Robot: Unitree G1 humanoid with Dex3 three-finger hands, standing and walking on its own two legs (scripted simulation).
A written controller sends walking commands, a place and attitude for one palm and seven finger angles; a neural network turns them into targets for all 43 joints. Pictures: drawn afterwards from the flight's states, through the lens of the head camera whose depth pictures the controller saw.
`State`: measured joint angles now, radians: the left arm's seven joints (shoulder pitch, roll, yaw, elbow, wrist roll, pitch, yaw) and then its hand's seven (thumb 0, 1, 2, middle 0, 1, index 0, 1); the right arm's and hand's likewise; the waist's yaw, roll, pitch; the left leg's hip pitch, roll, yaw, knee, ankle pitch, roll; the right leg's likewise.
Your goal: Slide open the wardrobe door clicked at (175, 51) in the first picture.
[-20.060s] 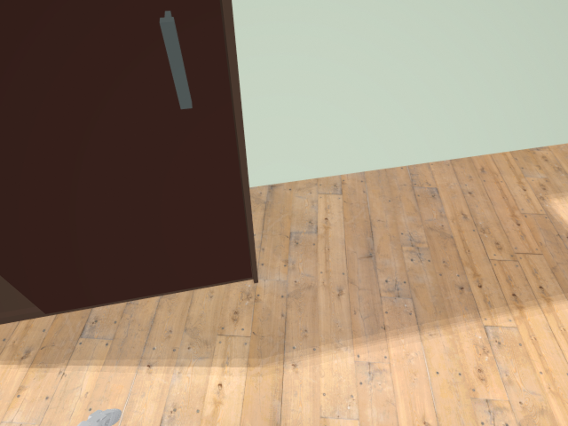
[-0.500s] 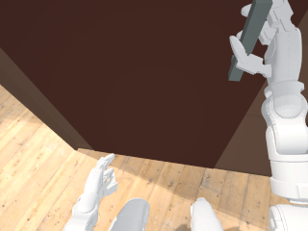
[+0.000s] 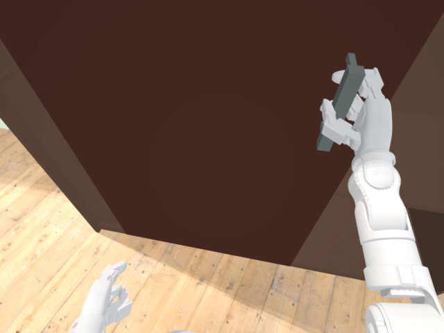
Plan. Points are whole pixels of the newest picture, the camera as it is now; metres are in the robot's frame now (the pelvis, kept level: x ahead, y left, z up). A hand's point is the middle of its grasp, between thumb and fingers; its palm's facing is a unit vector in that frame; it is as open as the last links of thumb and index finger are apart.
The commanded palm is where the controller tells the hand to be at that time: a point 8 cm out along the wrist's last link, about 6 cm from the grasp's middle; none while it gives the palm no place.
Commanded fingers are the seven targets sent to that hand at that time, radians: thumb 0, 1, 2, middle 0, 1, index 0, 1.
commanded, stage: stop walking and hold the door there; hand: right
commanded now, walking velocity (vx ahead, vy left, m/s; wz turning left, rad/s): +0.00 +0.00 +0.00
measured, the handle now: (336, 105) +0.47 -0.15 +0.17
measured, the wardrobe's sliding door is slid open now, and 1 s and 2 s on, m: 0.58 0.58 0.58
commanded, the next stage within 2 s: loosen the grip on the handle in 0.16 s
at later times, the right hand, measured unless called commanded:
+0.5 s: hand (338, 122) +0.41 -0.15 +0.18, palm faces +0.15 +0.98 -0.11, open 9.4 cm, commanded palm +0.39 -0.19 +0.16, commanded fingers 0.00 0.55 -0.20 0.41 1.35 0.41 1.35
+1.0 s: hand (331, 127) +0.42 -0.14 +0.16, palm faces +0.09 +0.99 -0.10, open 14.6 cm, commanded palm +0.39 -0.20 +0.16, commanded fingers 0.00 0.55 -0.20 0.25 1.15 0.25 1.15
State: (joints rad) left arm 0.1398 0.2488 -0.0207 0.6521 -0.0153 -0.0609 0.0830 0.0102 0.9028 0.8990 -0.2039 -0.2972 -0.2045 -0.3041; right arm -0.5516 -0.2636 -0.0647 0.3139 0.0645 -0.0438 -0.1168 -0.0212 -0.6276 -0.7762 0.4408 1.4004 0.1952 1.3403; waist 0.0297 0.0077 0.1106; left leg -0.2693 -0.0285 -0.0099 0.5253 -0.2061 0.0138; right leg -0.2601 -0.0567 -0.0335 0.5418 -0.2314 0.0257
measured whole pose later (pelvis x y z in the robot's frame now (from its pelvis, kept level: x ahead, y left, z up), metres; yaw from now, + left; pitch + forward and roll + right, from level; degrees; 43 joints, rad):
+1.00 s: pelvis +0.02 -0.02 -0.01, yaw -1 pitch +2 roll +0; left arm 0.26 0.21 -0.03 0.68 -0.01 -0.16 0.03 0.01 0.90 0.90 -0.21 -0.30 -0.21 -0.30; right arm -0.53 -0.17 -0.04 0.49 0.03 -0.20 -0.10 -0.01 0.55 -0.21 0.38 1.20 0.27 1.17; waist 0.01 0.01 -0.05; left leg -0.37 0.01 -0.01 0.60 -0.28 -0.01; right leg -0.36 -0.01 -0.03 0.61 -0.29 0.00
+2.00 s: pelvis +0.03 -0.01 -0.01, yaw -2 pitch -1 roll +0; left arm 0.22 0.22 -0.05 0.61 -0.02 -0.15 0.04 0.01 0.90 0.90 -0.21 -0.30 -0.21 -0.30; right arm -0.02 -0.24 -0.11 -0.05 0.14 -0.12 0.07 -0.01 0.56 -0.20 0.25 1.15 0.26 1.15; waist -0.05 -0.03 -0.05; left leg -0.29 0.01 0.01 0.62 -0.31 0.00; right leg -0.29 -0.02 -0.01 0.63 -0.32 0.01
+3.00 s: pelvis +0.03 -0.02 +0.00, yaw -3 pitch -4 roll +1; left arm 0.19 0.21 -0.07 0.63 0.01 -0.20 0.08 0.01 0.90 0.90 -0.21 -0.30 -0.21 -0.30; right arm 0.28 -0.31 -0.22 -0.37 0.12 0.04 -0.04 -0.01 0.36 -0.30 0.24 1.04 0.25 1.04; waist -0.08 -0.03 -0.01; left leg -0.16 0.01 0.03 0.51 -0.27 -0.01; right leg -0.19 -0.01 0.01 0.55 -0.29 0.00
